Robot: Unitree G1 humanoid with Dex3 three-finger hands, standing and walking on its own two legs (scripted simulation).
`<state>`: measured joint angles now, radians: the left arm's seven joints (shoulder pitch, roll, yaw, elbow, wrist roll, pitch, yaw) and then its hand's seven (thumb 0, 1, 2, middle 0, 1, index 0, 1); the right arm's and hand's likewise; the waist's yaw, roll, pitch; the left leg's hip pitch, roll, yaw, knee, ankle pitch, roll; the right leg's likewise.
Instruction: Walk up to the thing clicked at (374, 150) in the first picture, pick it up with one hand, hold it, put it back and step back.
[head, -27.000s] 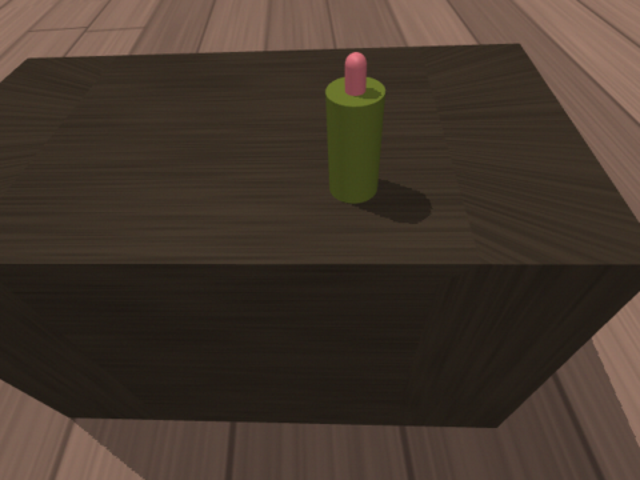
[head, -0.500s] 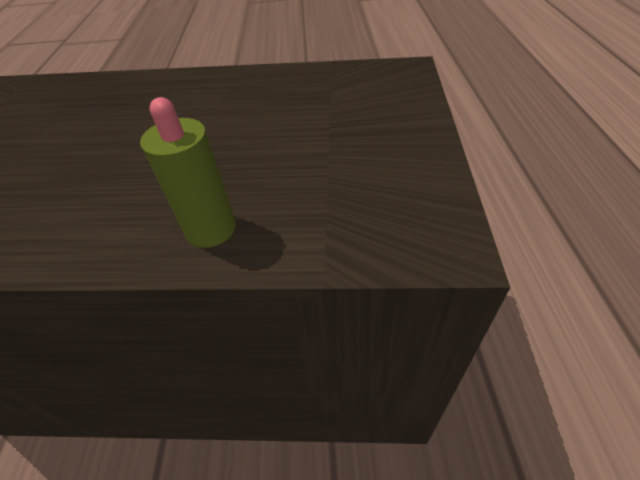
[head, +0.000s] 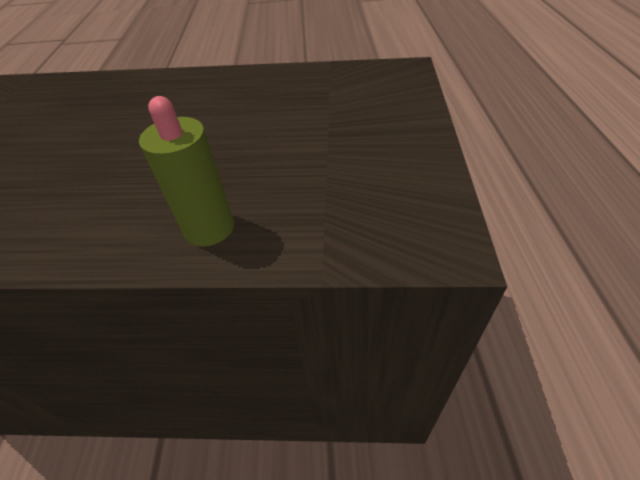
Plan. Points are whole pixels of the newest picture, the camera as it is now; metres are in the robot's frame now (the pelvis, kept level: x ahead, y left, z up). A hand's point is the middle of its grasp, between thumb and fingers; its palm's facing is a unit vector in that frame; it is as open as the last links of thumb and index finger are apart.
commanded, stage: stand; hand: left
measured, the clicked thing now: (186, 172) +0.49 +0.23 +0.13
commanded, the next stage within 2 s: none
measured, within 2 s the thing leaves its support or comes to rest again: neither
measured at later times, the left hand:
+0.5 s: hand out of the picture +0.08 +0.26 -0.16, palm faces -0.02 -0.94 -0.35, open 7.3 cm
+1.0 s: hand out of the picture +0.08 +0.26 -0.16, palm faces -0.02 -0.94 -0.34, open 7.3 cm
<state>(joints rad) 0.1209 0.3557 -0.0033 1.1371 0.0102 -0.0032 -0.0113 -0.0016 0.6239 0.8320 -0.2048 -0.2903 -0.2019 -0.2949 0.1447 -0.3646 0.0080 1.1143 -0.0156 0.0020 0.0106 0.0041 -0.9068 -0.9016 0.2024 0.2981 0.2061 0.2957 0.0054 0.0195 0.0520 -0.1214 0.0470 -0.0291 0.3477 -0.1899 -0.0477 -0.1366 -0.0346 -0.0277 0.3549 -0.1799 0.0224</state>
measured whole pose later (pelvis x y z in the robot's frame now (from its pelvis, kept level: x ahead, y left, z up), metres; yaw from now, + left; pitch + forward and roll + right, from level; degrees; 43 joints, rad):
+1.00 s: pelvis +0.01 +0.01 +0.00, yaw +0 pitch -2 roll +0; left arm 0.11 0.35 0.00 1.13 0.01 0.00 -0.01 0.00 0.91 0.89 -0.21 -0.30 -0.20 -0.30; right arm 0.12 -0.36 0.01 1.11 -0.01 0.00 0.01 0.00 -0.91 -0.90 0.20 0.30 0.21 0.30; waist 0.01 0.01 0.06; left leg -0.11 0.04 -0.03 0.35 -0.21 -0.04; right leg -0.12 -0.04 -0.03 0.34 -0.19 0.03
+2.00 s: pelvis +0.00 +0.00 +0.00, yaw +0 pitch -2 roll +0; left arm 0.13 0.35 0.00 1.13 0.01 0.00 -0.01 0.00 0.91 0.89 -0.21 -0.30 -0.20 -0.30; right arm 0.13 -0.36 0.00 1.12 -0.01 0.00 0.01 0.00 -0.91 -0.90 0.20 0.30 0.21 0.30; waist 0.01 0.01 0.06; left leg -0.11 0.04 -0.03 0.34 -0.19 -0.04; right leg -0.13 -0.04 -0.03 0.34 -0.18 0.03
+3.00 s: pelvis -0.16 +0.03 -0.02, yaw -1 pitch -1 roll +1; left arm 0.10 0.34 0.06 0.78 0.03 0.04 0.01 0.00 0.90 0.89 -0.21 -0.30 -0.21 -0.30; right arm 0.15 -0.43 -0.04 0.88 0.00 0.04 -0.03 0.00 -0.91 -0.90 0.20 0.30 0.21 0.30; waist 0.02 0.05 0.18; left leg -0.37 -0.07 -0.11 0.94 -0.51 -0.02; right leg -0.34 0.00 0.01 0.61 -0.26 -0.03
